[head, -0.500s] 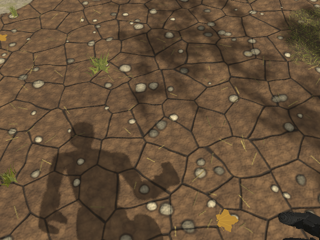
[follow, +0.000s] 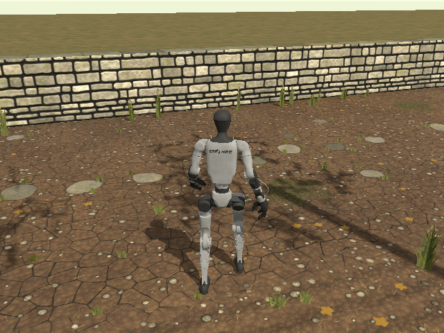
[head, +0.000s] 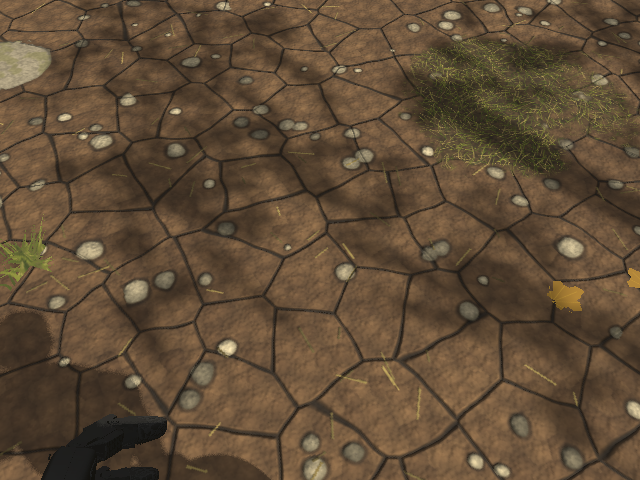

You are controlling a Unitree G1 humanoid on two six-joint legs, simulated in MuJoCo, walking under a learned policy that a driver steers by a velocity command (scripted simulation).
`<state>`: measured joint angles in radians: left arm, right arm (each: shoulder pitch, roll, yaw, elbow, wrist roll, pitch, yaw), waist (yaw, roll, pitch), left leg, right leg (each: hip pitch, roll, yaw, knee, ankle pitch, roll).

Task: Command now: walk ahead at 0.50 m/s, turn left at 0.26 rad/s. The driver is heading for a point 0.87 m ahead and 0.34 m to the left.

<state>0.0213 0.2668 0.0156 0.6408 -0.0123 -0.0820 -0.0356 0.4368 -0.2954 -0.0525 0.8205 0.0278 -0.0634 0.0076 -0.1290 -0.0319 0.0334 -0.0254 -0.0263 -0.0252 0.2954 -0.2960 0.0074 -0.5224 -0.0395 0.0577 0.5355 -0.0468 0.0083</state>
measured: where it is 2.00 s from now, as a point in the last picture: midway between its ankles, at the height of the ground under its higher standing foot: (195, 403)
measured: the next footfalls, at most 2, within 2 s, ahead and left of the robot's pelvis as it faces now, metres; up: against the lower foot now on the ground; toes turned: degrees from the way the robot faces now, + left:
right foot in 0.06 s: +0.19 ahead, -0.13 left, +0.00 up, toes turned +3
left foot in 0.56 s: +0.41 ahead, +0.18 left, +0.00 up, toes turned +22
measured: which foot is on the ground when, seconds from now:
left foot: down 0.00-0.06, up 0.08-0.54, down 0.56-1.00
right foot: up 0.00-0.04, down 0.06-0.58, up 0.60-1.00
